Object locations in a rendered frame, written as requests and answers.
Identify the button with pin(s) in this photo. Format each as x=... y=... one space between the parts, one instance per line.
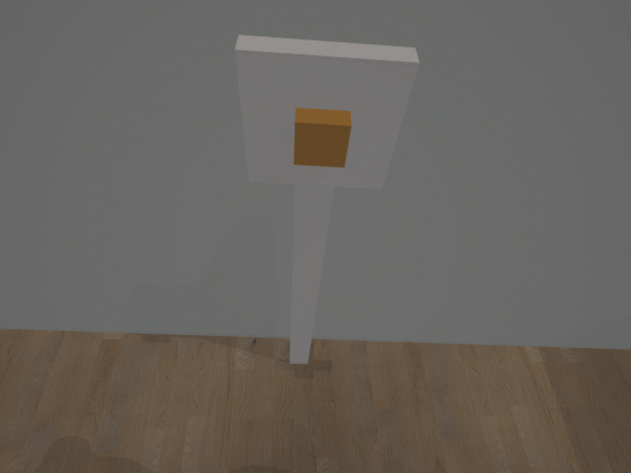
x=321 y=137

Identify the panel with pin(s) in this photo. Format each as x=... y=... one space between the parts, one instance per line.
x=275 y=76

